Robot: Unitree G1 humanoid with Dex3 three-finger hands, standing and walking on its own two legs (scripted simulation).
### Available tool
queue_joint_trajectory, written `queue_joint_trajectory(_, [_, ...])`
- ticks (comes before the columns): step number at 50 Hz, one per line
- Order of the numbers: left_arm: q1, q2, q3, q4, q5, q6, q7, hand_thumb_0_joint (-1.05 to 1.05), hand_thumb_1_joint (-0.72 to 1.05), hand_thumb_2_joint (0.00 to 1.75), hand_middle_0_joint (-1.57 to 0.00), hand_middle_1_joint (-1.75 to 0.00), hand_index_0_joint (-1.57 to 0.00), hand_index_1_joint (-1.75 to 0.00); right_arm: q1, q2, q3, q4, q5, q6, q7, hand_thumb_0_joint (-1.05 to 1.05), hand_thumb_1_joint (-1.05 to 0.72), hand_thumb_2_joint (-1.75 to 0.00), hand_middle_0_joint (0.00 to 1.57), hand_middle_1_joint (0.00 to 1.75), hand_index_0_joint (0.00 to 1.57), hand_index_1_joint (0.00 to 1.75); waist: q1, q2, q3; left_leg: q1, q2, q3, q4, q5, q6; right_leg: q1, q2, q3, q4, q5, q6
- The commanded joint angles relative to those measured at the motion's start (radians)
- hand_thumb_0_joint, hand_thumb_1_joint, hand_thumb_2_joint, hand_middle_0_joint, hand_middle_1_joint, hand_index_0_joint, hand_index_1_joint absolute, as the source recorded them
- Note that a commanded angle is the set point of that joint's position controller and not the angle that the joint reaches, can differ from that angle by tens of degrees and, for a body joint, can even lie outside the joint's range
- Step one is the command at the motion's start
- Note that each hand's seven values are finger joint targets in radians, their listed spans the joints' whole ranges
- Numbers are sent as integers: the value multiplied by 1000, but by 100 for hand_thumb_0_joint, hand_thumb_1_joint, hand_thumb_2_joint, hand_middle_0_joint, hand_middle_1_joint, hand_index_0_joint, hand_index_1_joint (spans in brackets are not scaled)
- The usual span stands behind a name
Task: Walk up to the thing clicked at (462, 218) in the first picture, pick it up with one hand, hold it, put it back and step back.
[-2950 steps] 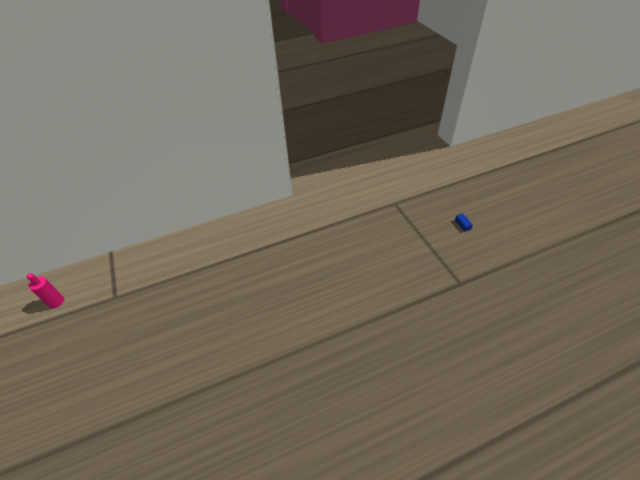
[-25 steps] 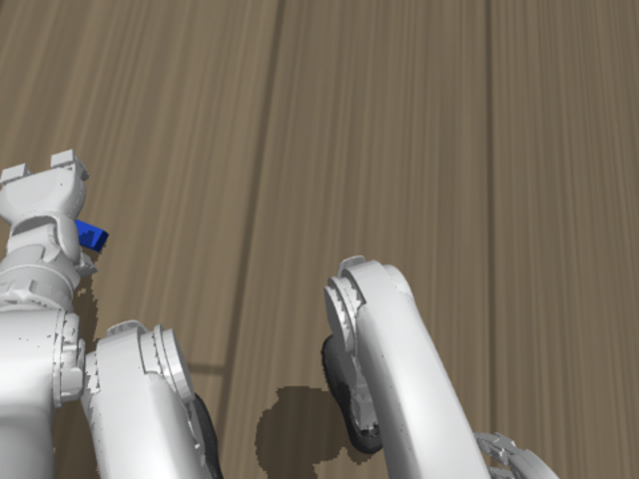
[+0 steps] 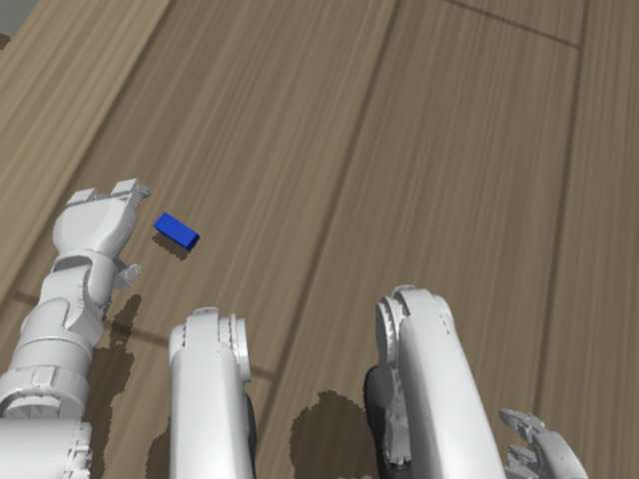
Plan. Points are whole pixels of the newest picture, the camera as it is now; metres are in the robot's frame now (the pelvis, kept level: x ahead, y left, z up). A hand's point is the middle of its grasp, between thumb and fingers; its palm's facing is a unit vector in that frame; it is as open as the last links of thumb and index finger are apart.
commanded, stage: home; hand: left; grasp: from above
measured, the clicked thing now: (177, 231) +0.50 +0.24 -0.35
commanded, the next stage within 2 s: none
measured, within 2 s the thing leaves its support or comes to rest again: neither
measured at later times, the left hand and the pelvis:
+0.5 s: hand (58, 368) +0.26 +0.22 +0.09, palm faces -0.14 -0.85 -0.52, open 7.4 cm; pelvis +0.01 -0.01 +0.18, yaw +4 degrees
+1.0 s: hand out of the picture +0.23 +0.19 +0.29, palm faces +0.17 -0.96 -0.21, open 7.3 cm; pelvis +0.08 -0.01 +0.34, yaw +6 degrees
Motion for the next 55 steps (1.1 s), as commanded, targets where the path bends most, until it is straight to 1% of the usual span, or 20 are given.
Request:
queue_joint_trajectory(1, [-66,160,67,-279,-163,54,-19,0,54,85,-20,-37,-19,-37,128,-229,-79,-91,43,2,-29,0,-90,-90,20,30,20,30,31,163,-647,598,-9,75,-415,218,44,386,40,-94,-321,259,-85])
queue_joint_trajectory(2, [15,114,51,-245,-200,72,-39,0,60,83,-19,-33,-19,-34,115,-221,-70,-94,48,2,-32,0,-90,-90,20,30,20,30,20,107,-568,568,-11,68,-437,203,49,386,40,-93,-347,249,-82])
queue_joint_trajectory(3, [44,101,38,-278,-232,86,-60,0,68,83,-19,-31,-19,-31,108,-218,-67,-103,51,1,-35,0,-90,-90,20,30,20,30,20,83,-539,562,-8,61,-461,174,53,399,41,-90,-365,228,-81])
queue_joint_trajectory(6, [114,87,32,-457,-325,125,-114,0,88,90,-20,-30,-20,-30,77,-206,-70,-151,63,-2,-48,0,-90,-90,20,30,20,30,47,79,-591,645,1,61,-530,139,56,498,41,-75,-441,204,-81])
queue_joint_trajectory(10, [177,31,21,-633,-469,143,-149,0,90,90,-20,-30,-20,-30,21,-182,-62,-193,77,-35,-66,0,-90,-90,20,30,20,30,42,72,-572,703,6,56,-616,66,55,567,40,-63,-522,161,-77])
queue_joint_trajectory(13, [247,41,57,-750,-539,150,-138,0,90,90,-20,-30,-20,-30,-9,-163,-51,-218,87,-63,-90,0,-90,-90,20,30,20,30,58,93,-578,759,5,67,-675,38,55,645,37,-46,-591,140,-77])
queue_joint_trajectory(16, [383,22,93,-781,-584,181,-114,0,90,90,-20,-30,-20,-30,-28,-150,-43,-230,97,-83,-116,0,-90,-90,20,30,20,30,66,100,-525,832,6,60,-764,21,49,692,33,-36,-657,114,-79])
queue_joint_trajectory(17, [371,25,102,-838,-599,191,-107,0,90,90,-20,-30,-20,-30,-31,-146,-41,-235,98,-88,-123,0,-90,-90,20,30,20,30,68,131,-531,862,8,60,-790,19,46,715,31,-32,-675,112,-79])
queue_joint_trajectory(20, [482,-45,82,-817,-657,245,-100,0,90,90,-20,-30,-20,-30,-43,-137,-37,-251,108,-100,-141,0,-90,-90,20,30,20,30,58,98,-471,927,10,40,-870,2,42,759,31,-35,-743,98,-77])
queue_joint_trajectory(21, [499,-48,87,-867,-692,260,-99,0,90,90,-20,-30,-20,-30,-47,-132,-35,-257,110,-105,-145,0,-90,-90,20,30,20,30,68,103,-486,959,9,41,-886,14,41,794,30,-31,-767,103,-77])
queue_joint_trajectory(24, [635,-110,57,-892,-784,329,-105,0,90,90,-20,-30,-20,-30,-40,-120,-26,-270,114,-118,-160,0,-90,-90,20,30,20,30,52,63,-452,1030,4,50,-944,62,40,896,30,-26,-862,130,-74])
queue_joint_trajectory(26, [675,-115,64,-940,-836,369,-105,0,90,90,-20,-30,-20,-30,-36,-114,-19,-279,116,-128,-172,0,-90,-90,20,30,20,30,53,55,-436,1084,2,59,-986,74,38,963,31,-16,-928,135,-72])
queue_joint_trajectory(27, [677,-128,53,-950,-857,384,-107,0,90,90,-20,-30,-20,-30,-30,-109,-14,-271,116,-133,-178,0,-90,-90,20,30,20,30,39,58,-403,1105,5,56,-1012,88,37,978,30,-16,-950,146,-70])
queue_joint_trajectory(30, [749,-141,73,-992,-910,425,-98,0,90,90,-20,-30,-20,-30,-5,-90,3,-287,121,-151,-198,0,-90,-90,20,30,20,30,45,35,-366,1172,2,63,-1068,153,36,1086,32,-9,-1034,190,-69])
queue_joint_trajectory(37, [883,-213,96,-1069,-998,496,-85,0,90,90,-20,-30,-20,-30,60,-70,27,-288,116,-196,-261,0,-90,-90,20,30,20,30,44,63,-295,1374,1,76,-1224,335,29,1283,32,-13,-1193,346,-66])
queue_joint_trajectory(42, [1024,-237,115,-1143,-1036,544,-90,0,90,90,-20,-30,-20,-30,91,-59,33,-311,109,-224,-292,0,-90,-90,20,30,20,30,64,48,-235,1491,-5,88,-1326,436,29,1444,32,-27,-1324,437,-62])
queue_joint_trajectory(43, [1032,-244,103,-1164,-1043,552,-93,0,90,90,-20,-30,-20,-30,94,-58,35,-316,108,-229,-297,0,-90,-90,20,30,20,30,61,47,-219,1505,-9,96,-1338,441,31,1461,31,-27,-1348,448,-58])
queue_joint_trajectory(46, [1082,-258,95,-1171,-1043,572,-105,0,90,90,-20,-30,-20,-30,100,-55,36,-314,102,-245,-309,0,-90,-90,20,30,20,30,60,24,-169,1541,-8,95,-1374,478,31,1493,36,-37,-1381,481,-57])
queue_joint_trajectory(49, [1093,-257,90,-1180,-1035,575,-120,0,90,90,-20,-30,-20,-30,96,-57,36,-322,94,-256,-312,0,-90,-90,20,30,20,30,63,12,-101,1555,-10,97,-1416,438,34,1494,38,-47,-1416,436,-55])
queue_joint_trajectory(55, [1088,-258,89,-1187,-1032,566,-146,0,90,90,-20,-30,-20,-30,84,-69,26,-328,82,-283,-310,0,-90,-90,20,30,20,30,65,0,-66,1583,-9,102,-1450,426,33,1507,38,-63,-1433,413,-51])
